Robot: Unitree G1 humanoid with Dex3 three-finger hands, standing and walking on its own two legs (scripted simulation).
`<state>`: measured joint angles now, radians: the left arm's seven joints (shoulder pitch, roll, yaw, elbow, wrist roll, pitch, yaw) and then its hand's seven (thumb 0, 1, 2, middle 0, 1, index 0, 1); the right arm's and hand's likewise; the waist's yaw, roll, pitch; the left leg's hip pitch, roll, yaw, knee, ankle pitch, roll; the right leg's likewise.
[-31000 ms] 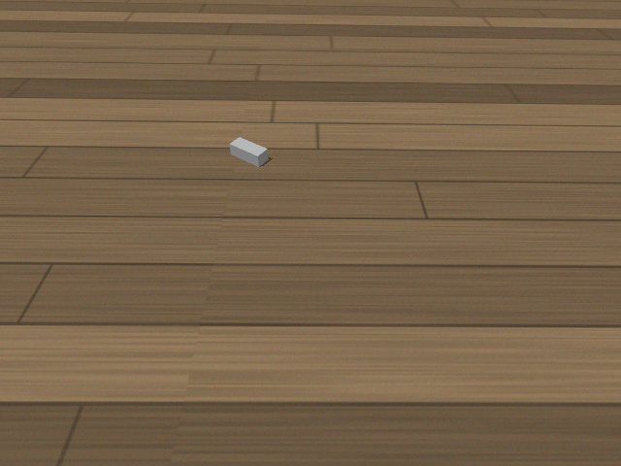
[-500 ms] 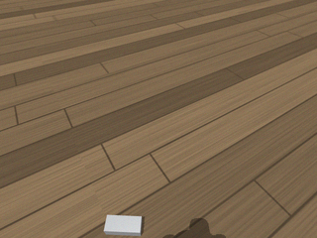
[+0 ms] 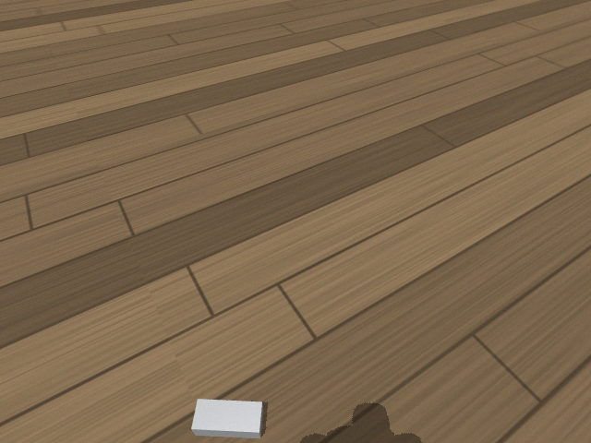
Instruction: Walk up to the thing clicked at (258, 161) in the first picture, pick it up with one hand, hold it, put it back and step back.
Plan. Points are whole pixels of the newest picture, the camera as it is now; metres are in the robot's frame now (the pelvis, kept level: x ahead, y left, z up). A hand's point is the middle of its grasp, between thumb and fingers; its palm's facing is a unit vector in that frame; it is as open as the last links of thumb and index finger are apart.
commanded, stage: stand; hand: left
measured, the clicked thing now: (229, 418) +0.38 +0.20 -0.75
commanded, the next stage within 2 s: walk up in 0.10 s
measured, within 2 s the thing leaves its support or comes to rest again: neither
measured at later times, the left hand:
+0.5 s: hand out of the picture +0.08 +0.32 -0.19, palm faces -0.02 -0.93 -0.36, open 7.4 cm
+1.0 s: hand out of the picture -0.05 +0.29 -0.15, palm faces -0.05 -0.91 -0.42, open 7.4 cm
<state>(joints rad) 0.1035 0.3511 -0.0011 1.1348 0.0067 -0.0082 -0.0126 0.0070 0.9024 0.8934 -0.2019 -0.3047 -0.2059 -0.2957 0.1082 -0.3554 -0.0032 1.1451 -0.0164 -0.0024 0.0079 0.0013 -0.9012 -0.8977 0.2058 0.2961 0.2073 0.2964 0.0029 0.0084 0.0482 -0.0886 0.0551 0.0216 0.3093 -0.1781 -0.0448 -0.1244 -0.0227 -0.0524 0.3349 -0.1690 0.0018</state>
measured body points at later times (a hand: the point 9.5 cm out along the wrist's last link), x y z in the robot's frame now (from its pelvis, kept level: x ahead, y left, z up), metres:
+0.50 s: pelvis -0.07 +0.05 -0.03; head +0.02 +0.08 +0.41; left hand +0.08 +0.37 -0.16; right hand -0.01 -0.28 -0.14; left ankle -0.08 +0.15 -0.75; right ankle -0.02 -0.10 -0.71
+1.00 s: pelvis -0.16 +0.03 -0.02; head -0.11 +0.01 +0.43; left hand -0.05 +0.34 -0.12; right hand -0.05 -0.29 -0.15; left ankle -0.17 +0.17 -0.68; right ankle -0.15 -0.07 -0.75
